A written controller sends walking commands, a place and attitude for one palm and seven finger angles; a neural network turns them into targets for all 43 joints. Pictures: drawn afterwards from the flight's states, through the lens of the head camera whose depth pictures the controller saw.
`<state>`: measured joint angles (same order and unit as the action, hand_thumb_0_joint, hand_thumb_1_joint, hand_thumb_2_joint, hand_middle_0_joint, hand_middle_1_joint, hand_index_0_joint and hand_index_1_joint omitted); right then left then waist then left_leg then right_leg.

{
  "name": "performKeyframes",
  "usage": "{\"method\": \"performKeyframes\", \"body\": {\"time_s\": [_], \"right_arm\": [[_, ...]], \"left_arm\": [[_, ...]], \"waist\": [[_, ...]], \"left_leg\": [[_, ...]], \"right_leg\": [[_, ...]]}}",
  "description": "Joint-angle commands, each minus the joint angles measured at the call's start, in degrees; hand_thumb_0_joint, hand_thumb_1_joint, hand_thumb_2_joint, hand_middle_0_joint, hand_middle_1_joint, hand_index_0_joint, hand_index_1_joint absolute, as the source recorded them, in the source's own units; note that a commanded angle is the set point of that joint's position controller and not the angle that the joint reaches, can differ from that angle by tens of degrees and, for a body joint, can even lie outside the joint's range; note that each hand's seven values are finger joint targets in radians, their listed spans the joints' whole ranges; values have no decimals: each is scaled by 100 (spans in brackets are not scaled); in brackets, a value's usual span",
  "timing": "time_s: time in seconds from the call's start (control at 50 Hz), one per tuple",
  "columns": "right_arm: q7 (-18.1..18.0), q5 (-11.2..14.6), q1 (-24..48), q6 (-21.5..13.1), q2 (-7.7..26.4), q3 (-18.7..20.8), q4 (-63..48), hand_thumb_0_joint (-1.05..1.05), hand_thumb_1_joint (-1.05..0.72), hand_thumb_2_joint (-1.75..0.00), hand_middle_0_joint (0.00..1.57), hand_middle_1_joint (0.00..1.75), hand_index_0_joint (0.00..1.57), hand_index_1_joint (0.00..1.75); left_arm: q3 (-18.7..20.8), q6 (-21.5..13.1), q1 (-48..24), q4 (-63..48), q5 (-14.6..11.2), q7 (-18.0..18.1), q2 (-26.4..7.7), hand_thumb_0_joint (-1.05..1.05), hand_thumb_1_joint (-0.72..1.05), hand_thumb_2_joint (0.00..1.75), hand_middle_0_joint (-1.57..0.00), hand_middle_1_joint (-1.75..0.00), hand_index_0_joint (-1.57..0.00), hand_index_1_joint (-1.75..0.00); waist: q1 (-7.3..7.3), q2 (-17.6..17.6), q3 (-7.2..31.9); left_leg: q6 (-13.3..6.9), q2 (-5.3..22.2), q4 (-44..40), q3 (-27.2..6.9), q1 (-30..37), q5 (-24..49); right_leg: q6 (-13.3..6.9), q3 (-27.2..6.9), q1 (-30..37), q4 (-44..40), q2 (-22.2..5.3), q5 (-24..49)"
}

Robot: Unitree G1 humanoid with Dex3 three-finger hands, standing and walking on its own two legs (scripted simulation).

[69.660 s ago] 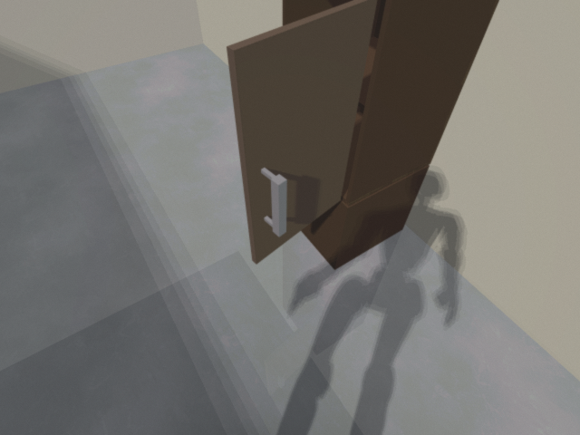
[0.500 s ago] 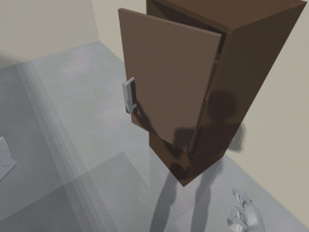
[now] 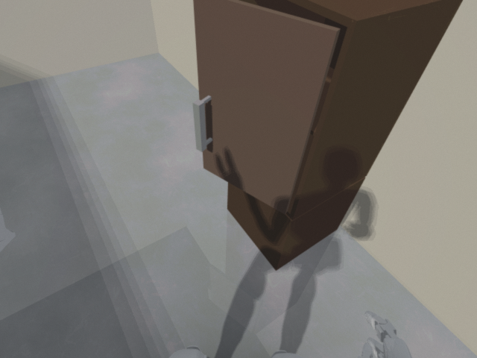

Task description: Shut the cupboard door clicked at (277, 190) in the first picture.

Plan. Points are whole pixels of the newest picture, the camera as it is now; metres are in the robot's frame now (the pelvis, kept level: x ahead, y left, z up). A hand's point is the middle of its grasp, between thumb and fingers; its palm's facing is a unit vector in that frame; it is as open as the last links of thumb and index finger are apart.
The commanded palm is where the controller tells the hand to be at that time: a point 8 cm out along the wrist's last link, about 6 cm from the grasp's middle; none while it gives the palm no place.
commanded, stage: step back with the hand held close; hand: left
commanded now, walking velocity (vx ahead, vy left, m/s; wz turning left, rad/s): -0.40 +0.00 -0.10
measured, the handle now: (204, 124) +0.78 +0.11 -0.08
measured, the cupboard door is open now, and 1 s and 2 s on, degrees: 21 21 21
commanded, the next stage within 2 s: stop stepping back and stand still in 0.28 s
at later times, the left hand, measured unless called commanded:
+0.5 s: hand out of the picture +0.07 +0.29 +0.21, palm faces +0.54 -0.76 -0.37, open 7.4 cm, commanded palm +0.03 +0.31 +0.20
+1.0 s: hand out of the picture +0.06 +0.26 +0.19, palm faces +0.40 -0.80 -0.45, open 7.4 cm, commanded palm +0.00 +0.29 +0.20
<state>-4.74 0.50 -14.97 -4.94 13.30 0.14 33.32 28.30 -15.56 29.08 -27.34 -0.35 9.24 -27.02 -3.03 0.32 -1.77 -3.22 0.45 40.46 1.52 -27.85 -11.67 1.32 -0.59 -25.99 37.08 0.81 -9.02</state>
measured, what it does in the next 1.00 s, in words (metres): walks backwards: left foot, then right foot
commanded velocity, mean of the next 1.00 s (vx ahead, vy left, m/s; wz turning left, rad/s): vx -0.04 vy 0.00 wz -0.08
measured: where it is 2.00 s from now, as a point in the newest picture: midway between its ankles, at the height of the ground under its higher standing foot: outside the picture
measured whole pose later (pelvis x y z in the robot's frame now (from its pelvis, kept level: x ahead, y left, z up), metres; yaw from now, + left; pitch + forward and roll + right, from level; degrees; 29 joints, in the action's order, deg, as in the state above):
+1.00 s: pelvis -0.16 +0.00 +0.02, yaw -4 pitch +0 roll -1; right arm -4.7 -0.2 -18.4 -5.9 13.3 0.3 38.2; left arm 24.8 -10.6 32.1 -24.7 -2.0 10.3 -22.8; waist -3.0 -0.1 2.0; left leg -0.8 2.0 30.7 3.4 -19.6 -11.9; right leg -1.4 1.9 -12.2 29.5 1.3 -16.8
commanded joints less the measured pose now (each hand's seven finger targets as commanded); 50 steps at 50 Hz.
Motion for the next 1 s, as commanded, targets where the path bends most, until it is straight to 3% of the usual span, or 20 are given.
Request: {"method": "performKeyframes", "body": {"time_s": [0.0, 0.06, 0.12, 0.16, 0.2, 0.24, 0.26, 0.28, 0.3, 0.32, 0.34, 0.38, 0.48, 0.52, 0.56, 0.6, 0.7, 0.78, 0.88, 0.98], "right_arm": [[-66, -4, 717, -330, 945, 399, -967, 0, -90, -90, 20, 30, 20, 30], [-54, -18, 742, -391, 764, 392, -941, 0, -90, -90, 20, 30, 20, 30], [138, -123, 666, -220, 520, 408, -536, 0, -90, -90, 20, 30, 20, 30], [239, -112, 581, 33, 397, 390, -375, 0, -90, -90, 20, 30, 20, 30], [175, -102, 601, 18, 370, 333, -590, 0, -90, -90, 20, 30, 20, 30], [29, -68, 544, -51, 476, 267, -525, 0, -90, -90, 20, 30, 20, 30], [-28, -75, 500, -104, 642, 270, -474, 0, -90, -90, 20, 30, 20, 30], [-79, -123, 616, -219, 859, 289, -513, 0, -90, -90, 20, 30, 20, 30], [-124, -227, 569, -357, 582, 327, -443, 0, -90, -90, 20, 30, 20, 30], [-174, -212, 553, -410, 433, 430, -403, 0, -90, -90, 20, 30, 20, 30], [-49, -97, 534, -459, 536, 570, -382, 0, -90, -90, 20, 30, 20, 30], [130, -66, 529, -481, 587, 572, -548, 0, -90, -90, 20, 30, 20, 30], [192, 12, 648, -590, 597, 230, -660, 0, -90, -90, 20, 30, 20, 30], [149, -19, 596, -511, 570, 182, -648, 0, -90, -90, 20, 30, 20, 30], [109, -63, 632, -431, 449, 142, -604, 0, -90, -90, 20, 30, 20, 30], [70, -26, 645, -427, 380, 123, -522, 0, -90, -90, 20, 30, 20, 30], [-4, -12, 691, -301, 501, 97, -570, 0, -90, -90, 20, 30, 20, 30], [-123, -39, 695, -304, 666, 128, -610, 0, -90, -90, 20, 30, 20, 30], [-108, -82, 515, -412, 680, 223, -527, 0, -90, -90, 20, 30, 20, 30], [-3, -65, 529, -401, 553, 250, -471, 0, -90, -90, 20, 30, 20, 30]], "left_arm": [[822, -344, -109, -927, 144, 112, -769, 0, 90, 90, -20, -30, -20, -30], [771, -309, -409, -1295, 40, 92, -918, 0, 90, 90, -20, -30, -20, -30], [709, -101, -341, -1317, -99, 231, -1069, 0, 90, 90, -20, -30, -20, -30], [392, 53, -617, -1361, -119, 228, -955, 0, 90, 90, -20, -30, -20, -30], [454, -12, -914, -1485, -127, 194, -973, 0, 90, 90, -20, -30, -20, -30], [327, -90, -950, -1366, -156, 209, -868, 0, 90, 90, -20, -30, -20, -30], [193, -192, -1028, -1467, -199, 184, -719, 0, 90, 90, -20, -30, -20, -30], [263, -258, -1138, -1535, -174, 225, -592, 0, 90, 90, -20, -30, -20, -30], [371, -246, -1320, -1539, -62, 305, -680, 0, 90, 90, -20, -30, -20, -30], [440, -260, -1286, -1451, -81, 309, -800, 0, 90, 90, -20, -30, -20, -30], [422, -241, -692, -1078, -257, 219, -674, 0, 90, 90, -20, -30, -20, -30], [406, -81, -245, -1373, -311, 101, -489, 0, 90, 90, -20, -30, -20, -30], [-35, 80, -709, -1374, -237, 91, -363, 0, 90, 90, -20, -30, -20, -30], [115, 216, -849, -1166, -114, 128, -658, 0, 90, 90, -20, -30, -20, -30], [286, 213, -1129, -1060, -225, 183, -931, 0, 90, 90, -20, -30, -20, -30], [283, 185, -1019, -1020, -230, 258, -974, 0, 90, 90, -20, -30, -20, -30], [511, 155, 187, -1186, -273, 244, -903, 0, 90, 90, -20, -30, -20, -30], [422, 143, 143, -974, -147, 232, -732, 0, 90, 90, -20, -30, -20, -30], [258, 115, -31, -833, -134, 218, -615, 0, 90, 90, -20, -30, -20, -30], [175, 134, 53, -1029, -179, 198, -622, 0, 90, 90, -20, -30, -20, -30]], "waist": [[298, -1056, 447], [258, -156, 347], [187, 943, 437], [71, 1774, 833], [136, 1745, 664], [68, 646, 278], [7, -560, 196], [57, -2403, 130], [101, -2380, 194], [208, -1459, 351], [277, -1110, 1196], [349, -1034, 1177], [257, -1208, 569], [212, -548, 373], [146, 438, 318], [208, 877, 809], [173, -269, 573], [149, -1533, -182], [173, -711, 196], [198, 455, 505]], "left_leg": [[-536, 1212, -2236, -1028, -3809, -4450], [-199, 552, -966, -600, -2324, -3537], [329, -67, 1670, -159, 187, -2278], [478, -36, 3022, -195, 1050, -1689], [381, -7, 1777, -111, 1523, -1777], [290, -54, -726, -92, 1712, -1527], [150, 400, -1799, -355, 1238, -1651], [-435, 1889, -3013, -1822, -363, -2187], [-771, 2590, -2981, -2158, -793, -1477], [-687, 2456, -2476, -1626, 226, 509], [-577, 2330, -1997, -886, 736, 642], [-459, 2003, -1705, -398, 871, 1000], [74, 1593, -2152, -268, 271, -2387], [292, 985, -1598, 123, 124, -2719], [455, 428, -174, 294, 588, -1548], [400, 232, 64, 143, 768, -748], [216, 344, -1541, -141, 1145, -541], [-58, 1173, -3255, -1431, 5, -3463], [57, 811, -2510, -722, 201, -2154], [268, 220, -782, -89, 1015, -839]], "right_leg": [[-44, -555, 3553, 1108, 223, -737], [-377, -1611, 1690, -15, -301, -832], [-1159, -3516, -1153, -2548, -1780, -3246], [-1154, -2843, -1537, -2961, -1951, -3268], [-790, -1863, -1581, -2581, -1386, -2145], [-380, -1371, -1366, -1755, -861, -1742], [-229, -1085, -989, -549, -475, -1502], [70, -406, -80, 1626, 292, -1398], [133, -418, -32, 3180, 360, -1686], [132, -464, -520, 3116, 236, -1687], [75, -447, -274, 3323, 290, -1723], [110, -78, -110, 2615, 164, -1725], [70, 566, 1234, -244, 200, -1233], [-304, -3, 1268, -1156, -130, -1597], [-900, -1478, 427, -2187, -1175, -1931], [-970, -1665, 932, -2052, -1432, -716], [-489, -604, 1017, -1371, -631, -1030], [-210, 317, 1175, -358, 181, -1678], [-286, 166, 1772, -1120, -25, -1087], [-707, -1404, 798, -2251, -1034, -2157]]}}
